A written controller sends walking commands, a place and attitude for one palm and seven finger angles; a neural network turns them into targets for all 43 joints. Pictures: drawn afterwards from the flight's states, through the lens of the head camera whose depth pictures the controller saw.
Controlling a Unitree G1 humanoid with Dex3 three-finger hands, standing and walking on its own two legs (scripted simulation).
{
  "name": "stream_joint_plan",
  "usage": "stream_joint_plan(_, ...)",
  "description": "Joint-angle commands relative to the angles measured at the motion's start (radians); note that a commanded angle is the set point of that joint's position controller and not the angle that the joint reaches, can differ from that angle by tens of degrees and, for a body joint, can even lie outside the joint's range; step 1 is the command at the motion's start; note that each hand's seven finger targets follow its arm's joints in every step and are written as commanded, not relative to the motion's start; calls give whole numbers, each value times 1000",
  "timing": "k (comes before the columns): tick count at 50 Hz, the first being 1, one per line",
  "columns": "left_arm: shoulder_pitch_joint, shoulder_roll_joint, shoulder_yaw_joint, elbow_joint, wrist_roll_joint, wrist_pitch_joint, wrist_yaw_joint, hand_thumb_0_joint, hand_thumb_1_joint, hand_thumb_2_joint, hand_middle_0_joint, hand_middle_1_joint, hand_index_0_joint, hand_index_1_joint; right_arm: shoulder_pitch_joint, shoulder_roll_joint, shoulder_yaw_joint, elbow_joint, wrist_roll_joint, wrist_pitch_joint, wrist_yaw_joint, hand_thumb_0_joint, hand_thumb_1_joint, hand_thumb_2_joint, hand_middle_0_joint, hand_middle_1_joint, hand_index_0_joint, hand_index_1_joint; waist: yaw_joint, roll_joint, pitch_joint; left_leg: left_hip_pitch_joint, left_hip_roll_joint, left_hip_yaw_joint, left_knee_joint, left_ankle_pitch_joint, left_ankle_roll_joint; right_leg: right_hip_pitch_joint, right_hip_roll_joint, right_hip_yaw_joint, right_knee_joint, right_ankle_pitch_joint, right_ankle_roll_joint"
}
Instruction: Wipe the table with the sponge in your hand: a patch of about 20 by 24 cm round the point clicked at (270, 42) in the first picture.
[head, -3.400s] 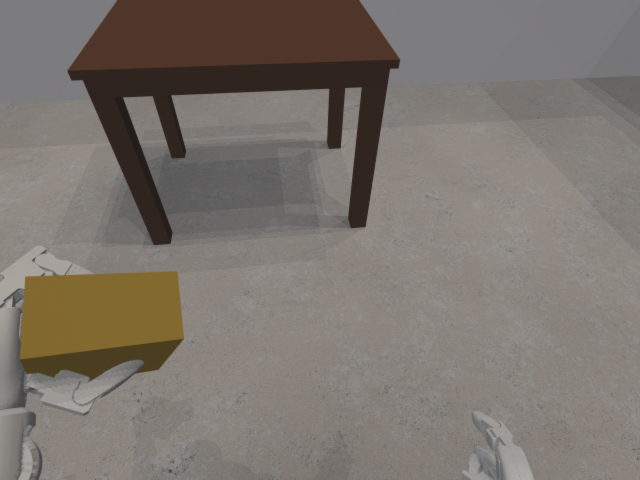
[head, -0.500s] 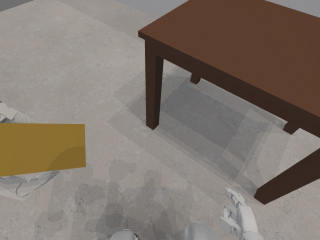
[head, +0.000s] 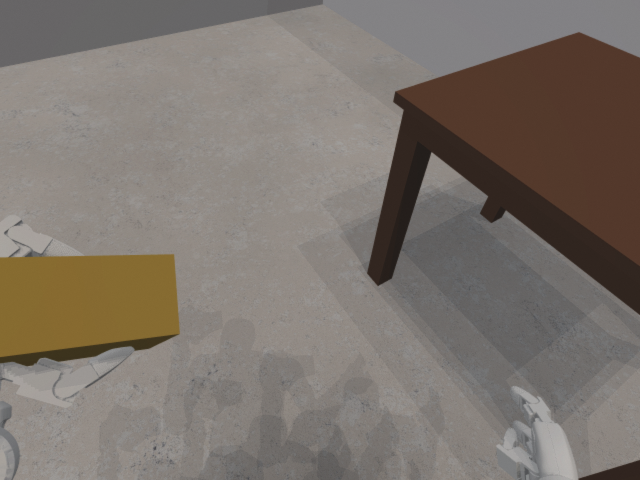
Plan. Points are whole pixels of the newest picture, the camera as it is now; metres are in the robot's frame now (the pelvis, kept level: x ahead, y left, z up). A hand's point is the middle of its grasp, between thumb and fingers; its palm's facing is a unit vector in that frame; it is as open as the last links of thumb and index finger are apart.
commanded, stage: walk to a spot facing it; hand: left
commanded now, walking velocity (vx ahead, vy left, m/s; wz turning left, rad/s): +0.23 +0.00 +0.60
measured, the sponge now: (112, 311) +0.23 +0.20 +0.18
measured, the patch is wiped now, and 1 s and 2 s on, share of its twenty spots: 0.00 0.00 0.00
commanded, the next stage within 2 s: turn to face it in 1.44 s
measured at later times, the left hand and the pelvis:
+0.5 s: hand out of the picture +0.09 +0.24 +0.18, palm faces +0.64 -0.65 -0.41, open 10.2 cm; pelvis -0.04 -0.05 +0.00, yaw +18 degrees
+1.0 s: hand out of the picture +0.06 +0.31 +0.19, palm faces +0.77 -0.50 -0.39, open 10.2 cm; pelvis -0.01 -0.01 -0.01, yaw +31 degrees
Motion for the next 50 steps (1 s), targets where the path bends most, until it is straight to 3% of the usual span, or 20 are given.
stream_joint_plan(1, -58, 135, 112, -230, -27, -73, 17, 0, 100, 1300, -1200, -1600, -1200, -1600, -41, -75, -12, -152, 6, -53, 14, 0, -900, -900, 200, 300, 200, 300, -5, 288, -196, 219, 219, -306, -290, 604, 147, -122, 5, 114, 346, -25, 75)
stream_joint_plan(2, -56, 144, 114, -198, -20, -95, 3, 0, 100, 1300, -1200, -1600, -1200, -1600, -21, -74, -11, -131, 9, -74, 28, 0, -900, -900, 200, 300, 200, 300, 11, 390, -165, 265, 372, -550, -284, 873, 260, -294, 87, 166, 495, -394, 91)
stream_joint_plan(3, -71, 175, 131, -193, 17, -99, -11, 0, 100, 1300, -1200, -1600, -1200, -1600, -38, -70, -7, -109, 1, -86, 39, 0, -900, -900, 200, 300, 200, 300, -1, 385, -129, 242, 384, -594, -286, 808, 294, -389, 60, 245, 584, -355, 86)
stream_joint_plan(7, -47, 121, 93, -229, 18, -98, -19, 0, 100, 1300, -1200, -1600, -1200, -1600, -39, -70, -18, -77, 26, -111, 67, 0, -900, -900, 200, 300, 200, 300, 6, 304, -117, 119, 218, -365, -306, 394, 228, -290, 92, 224, 518, -150, 90)
stream_joint_plan(17, -149, 91, 58, -32, 11, -48, -21, 0, 100, 1300, -1200, -1600, -1200, -1600, -80, -42, 31, -46, 11, -99, 37, 0, -900, -900, 200, 300, 200, 300, 37, 255, -61, -178, 133, -359, -326, -233, 185, 197, 190, 133, -86, -180, 61)
stream_joint_plan(18, -162, 105, 60, -24, 20, -43, -23, 0, 100, 1300, -1200, -1600, -1200, -1600, -78, -25, 34, -42, 12, -93, 38, 0, -900, -900, 200, 300, 200, 300, 46, 142, -64, -272, 82, -307, -161, -212, 153, 291, 117, 220, -226, -179, 25)
stream_joint_plan(19, -172, 150, 80, -21, 28, -35, -23, 0, 100, 1300, -1200, -1600, -1200, -1600, -73, 7, 37, -45, 14, -86, 41, 0, -900, -900, 200, 300, 200, 300, 51, -149, -71, -439, -22, -156, 162, -200, 89, 362, -124, 507, -388, -329, -63)
stream_joint_plan(20, -187, 212, 125, -24, 12, -28, -15, 0, 100, 1300, -1200, -1600, -1200, -1600, -114, -19, 30, -55, 7, -92, 35, 0, -900, -900, 200, 300, 200, 300, 59, -231, -33, -501, -74, -117, 474, -170, 39, 260, -315, 786, -460, -331, -136)
stream_joint_plan(21, -206, 185, 107, -36, 2, -33, -8, 0, 100, 1300, -1200, -1600, -1200, -1600, -115, -41, 19, -50, -6, -100, 39, 0, -900, -900, 200, 300, 200, 300, 33, -213, -39, -487, -37, -175, 599, -69, 28, 187, -324, 787, -463, -346, -131)
stream_joint_plan(23, -129, 162, 101, -36, 1, -60, -22, 0, 100, 1300, -1200, -1600, -1200, -1600, -103, -31, 22, -30, -3, -79, 43, 0, -900, -900, 200, 300, 200, 300, 19, -74, -1, -458, 5, -138, 700, 67, -9, 138, -217, 482, -411, -128, -89)
stream_joint_plan(25, -147, 157, 91, -51, 5, -66, -24, 0, 100, 1300, -1200, -1600, -1200, -1600, -130, -26, 23, -38, 8, -68, 32, 0, -900, -900, 200, 300, 200, 300, 16, -74, 4, -437, 17, -100, 675, 98, -17, 150, -177, 302, -386, 36, -60)
stream_joint_plan(29, -96, 176, 128, -41, 11, -76, -2, 0, 100, 1300, -1200, -1600, -1200, -1600, -96, -37, 0, -62, -2, -66, 26, 0, -900, -900, 200, 300, 200, 300, 34, -47, -53, -404, 33, -33, 458, 111, -3, 263, -179, 229, -335, 229, -80)
stream_joint_plan(38, -71, 135, 118, -143, 0, -58, 36, 0, 100, 1300, -1200, -1600, -1200, -1600, -50, -32, -9, -133, 2, -67, 32, 0, -900, -900, 200, 300, 200, 300, 69, -178, -91, -205, 14, 97, 21, 9, 37, 298, -223, 189, -255, 200, -118)
stream_joint_plan(41, -148, 115, 74, -182, 1, -59, 42, 0, 100, 1300, -1200, -1600, -1200, -1600, -9, -40, -13, -126, 5, -67, 20, 0, -900, -900, 200, 300, 200, 300, -1, -25, -163, 142, -46, 123, -181, 92, 67, 133, -150, 89, 101, 247, -50)
stream_joint_plan(42, -177, 117, 72, -217, 6, -80, 43, 0, 100, 1300, -1200, -1600, -1200, -1600, -8, -62, -18, -132, 8, -69, 18, 0, -900, -900, 200, 300, 200, 300, -26, 205, -205, 344, 66, -84, -234, 140, 130, -67, -64, 53, 387, 138, 6)
stream_joint_plan(43, -189, 116, 66, -248, 10, -106, 42, 0, 100, 1300, -1200, -1600, -1200, -1600, -30, -76, -13, -134, 6, -79, 31, 0, -900, -900, 200, 300, 200, 300, -12, 469, -194, 452, 351, -549, -314, 490, 271, -336, 97, 100, 656, -338, 57)
stream_joint_plan(44, -247, 184, 97, -219, 39, -128, 35, 0, 100, 1300, -1200, -1600, -1200, -1600, -40, -64, -3, -122, 10, -92, 49, 0, -900, -900, 200, 300, 200, 300, -9, 353, -162, 372, 410, -658, -347, 470, 333, -395, 79, 230, 773, -339, 28)
stream_joint_plan(45, -186, 251, 166, -163, 39, -127, 22, 0, 100, 1300, -1200, -1600, -1200, -1600, -48, -63, -15, -100, 23, -93, 49, 0, -900, -900, 200, 300, 200, 300, 12, 275, -178, 331, 400, -631, -325, 355, 342, -421, 49, 286, 794, -294, 33)
stream_joint_plan(47, -127, 196, 153, -207, 34, -124, 3, 0, 100, 1300, -1200, -1600, -1200, -1600, -68, -43, -13, -85, 30, -90, 55, 0, -900, -900, 200, 300, 200, 300, 13, 239, -106, 174, 331, -475, -356, 174, 321, -423, 18, 282, 751, -196, 55)
stream_joint_plan(50, -61, 157, 146, -264, 16, -136, -5, 0, 100, 1300, -1200, -1600, -1200, -1600, -70, -27, 1, -70, 27, -114, 59, 0, -900, -900, 200, 300, 200, 300, 25, 278, -110, 53, 241, -270, -395, 101, 245, -285, 28, 215, 550, -79, 62)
